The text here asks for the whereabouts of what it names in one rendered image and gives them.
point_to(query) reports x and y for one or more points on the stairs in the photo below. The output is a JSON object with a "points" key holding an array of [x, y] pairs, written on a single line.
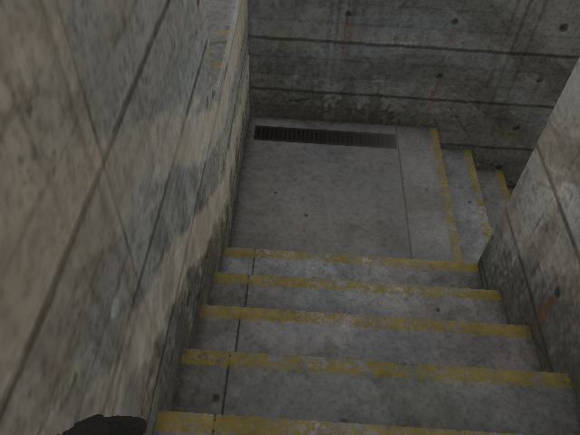
{"points": [[299, 343], [478, 198]]}

